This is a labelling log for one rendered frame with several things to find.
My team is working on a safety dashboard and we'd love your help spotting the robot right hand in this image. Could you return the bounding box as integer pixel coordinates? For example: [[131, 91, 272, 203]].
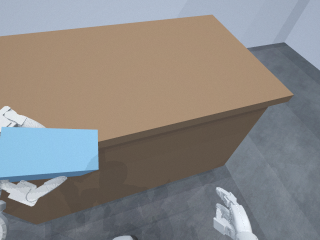
[[213, 187, 253, 240]]

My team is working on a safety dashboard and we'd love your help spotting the table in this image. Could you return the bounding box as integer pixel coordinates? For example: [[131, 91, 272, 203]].
[[0, 14, 294, 225]]

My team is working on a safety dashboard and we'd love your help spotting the robot left hand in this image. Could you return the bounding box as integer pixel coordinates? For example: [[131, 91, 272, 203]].
[[0, 106, 68, 207]]

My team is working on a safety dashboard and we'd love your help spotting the sponge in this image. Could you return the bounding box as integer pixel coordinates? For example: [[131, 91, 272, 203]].
[[0, 127, 99, 182]]

